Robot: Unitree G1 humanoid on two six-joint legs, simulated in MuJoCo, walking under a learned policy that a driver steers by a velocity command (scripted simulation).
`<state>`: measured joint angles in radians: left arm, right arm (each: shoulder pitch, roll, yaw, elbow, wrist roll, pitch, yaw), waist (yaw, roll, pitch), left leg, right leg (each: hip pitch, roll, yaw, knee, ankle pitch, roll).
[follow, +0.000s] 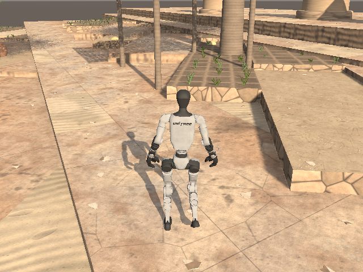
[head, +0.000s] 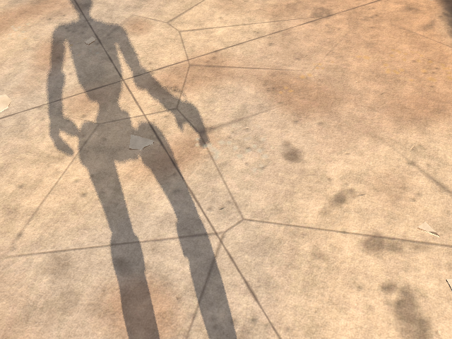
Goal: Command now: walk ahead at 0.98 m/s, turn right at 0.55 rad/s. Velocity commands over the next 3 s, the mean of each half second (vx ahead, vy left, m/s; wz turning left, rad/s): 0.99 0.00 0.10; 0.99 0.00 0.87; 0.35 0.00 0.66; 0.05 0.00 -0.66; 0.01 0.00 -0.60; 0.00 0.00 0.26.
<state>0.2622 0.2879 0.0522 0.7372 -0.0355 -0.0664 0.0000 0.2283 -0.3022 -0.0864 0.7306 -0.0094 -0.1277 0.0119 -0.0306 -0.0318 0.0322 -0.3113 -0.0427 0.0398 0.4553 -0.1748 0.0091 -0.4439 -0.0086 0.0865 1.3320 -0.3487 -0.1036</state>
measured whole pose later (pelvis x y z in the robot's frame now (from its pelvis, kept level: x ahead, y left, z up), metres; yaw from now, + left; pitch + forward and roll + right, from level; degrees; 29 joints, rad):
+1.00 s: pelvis +0.83 +0.05 +0.00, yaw +34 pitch -2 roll -1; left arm 0.02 0.24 0.01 0.59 0.00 -0.15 0.00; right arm 0.47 -0.25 -0.06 0.75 0.01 -0.07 0.04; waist -0.07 -0.02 0.06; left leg -0.24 -0.19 -0.04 0.54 -0.25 0.17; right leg -0.59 -0.06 0.18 1.21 -0.29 -0.01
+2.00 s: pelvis +1.14 +0.13 -0.01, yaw +30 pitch +3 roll +1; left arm 0.17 0.32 0.08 0.58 0.00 0.05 -0.02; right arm 0.12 -0.31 -0.09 0.68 -0.01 0.00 -0.02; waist -0.01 0.03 0.05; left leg -0.40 0.13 0.09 0.91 -0.50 -0.07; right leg -0.40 0.00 -0.03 0.66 -0.32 -0.04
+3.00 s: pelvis +1.16 +0.17 -0.01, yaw +24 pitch +2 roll -1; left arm 0.18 0.30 0.09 0.68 -0.01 0.02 0.04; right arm 0.19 -0.31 -0.09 0.62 0.03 0.06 0.03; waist 0.00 -0.03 0.04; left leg -0.41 0.03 0.07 0.73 -0.35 0.01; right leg -0.21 -0.11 -0.12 0.58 -0.39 0.07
